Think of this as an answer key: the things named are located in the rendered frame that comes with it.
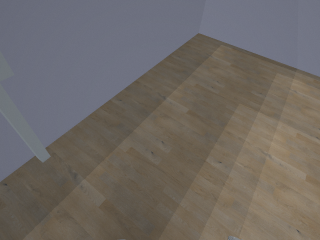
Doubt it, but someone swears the panel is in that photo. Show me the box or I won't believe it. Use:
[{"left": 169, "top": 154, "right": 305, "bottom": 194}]
[{"left": 0, "top": 51, "right": 51, "bottom": 162}]

